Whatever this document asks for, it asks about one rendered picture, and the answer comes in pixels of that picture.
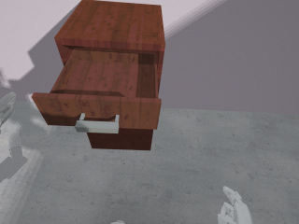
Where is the drawer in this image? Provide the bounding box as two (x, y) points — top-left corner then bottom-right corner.
(31, 48), (162, 130)

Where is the robot left hand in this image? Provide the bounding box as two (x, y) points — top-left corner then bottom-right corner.
(0, 91), (28, 183)

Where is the robot right hand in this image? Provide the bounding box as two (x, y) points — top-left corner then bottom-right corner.
(218, 186), (254, 224)

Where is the handle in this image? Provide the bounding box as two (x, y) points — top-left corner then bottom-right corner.
(75, 113), (120, 133)

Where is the cabinet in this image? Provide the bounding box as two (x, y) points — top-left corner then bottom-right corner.
(54, 0), (165, 151)

